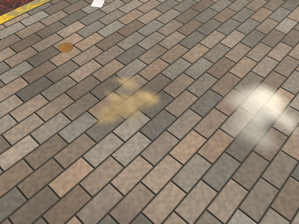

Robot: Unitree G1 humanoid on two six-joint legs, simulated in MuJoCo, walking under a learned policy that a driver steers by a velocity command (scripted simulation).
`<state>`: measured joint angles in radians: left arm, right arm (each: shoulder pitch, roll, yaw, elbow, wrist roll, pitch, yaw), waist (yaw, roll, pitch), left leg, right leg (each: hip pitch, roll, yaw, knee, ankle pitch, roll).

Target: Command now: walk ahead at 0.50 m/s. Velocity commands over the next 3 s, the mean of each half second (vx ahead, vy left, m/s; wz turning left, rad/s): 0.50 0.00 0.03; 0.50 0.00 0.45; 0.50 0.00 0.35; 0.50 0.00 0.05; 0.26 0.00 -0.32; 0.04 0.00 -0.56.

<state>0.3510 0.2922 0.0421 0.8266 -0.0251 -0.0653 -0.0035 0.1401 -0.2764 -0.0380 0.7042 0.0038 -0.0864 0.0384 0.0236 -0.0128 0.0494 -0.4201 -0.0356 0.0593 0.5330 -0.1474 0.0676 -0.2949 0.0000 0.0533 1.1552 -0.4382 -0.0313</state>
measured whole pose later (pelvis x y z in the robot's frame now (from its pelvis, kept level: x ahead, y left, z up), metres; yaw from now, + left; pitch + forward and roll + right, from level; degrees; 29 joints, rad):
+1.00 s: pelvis +0.55 +0.00 -0.01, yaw +17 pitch +1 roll -1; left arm 0.31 0.29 0.07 0.88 -0.01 -0.03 0.02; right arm 0.09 -0.27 -0.07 0.66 0.03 -0.03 0.05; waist 0.03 0.01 0.06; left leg -0.50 -0.02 0.07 0.63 -0.15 0.12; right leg 0.00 -0.07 -0.23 0.71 -0.51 0.03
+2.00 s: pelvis +1.08 +0.21 +0.00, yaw +28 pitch +3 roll -2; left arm 0.40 0.30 0.06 0.90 -0.02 -0.05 0.00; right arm 0.04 -0.26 -0.03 0.66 0.01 -0.09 0.04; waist 0.08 0.01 0.01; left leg -0.48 0.02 0.01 0.48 -0.04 0.06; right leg 0.04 0.01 -0.01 0.37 -0.43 0.00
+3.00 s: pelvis +1.30 +0.36 +0.01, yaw -2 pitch +2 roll -1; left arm 0.17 0.34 0.10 0.62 -0.01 0.05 0.03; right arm 0.18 -0.28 -0.07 0.78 -0.03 0.00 -0.02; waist -0.01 -0.04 0.02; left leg -0.29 0.01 -0.03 0.50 -0.24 0.01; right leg -0.55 0.12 0.14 0.97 -0.43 0.02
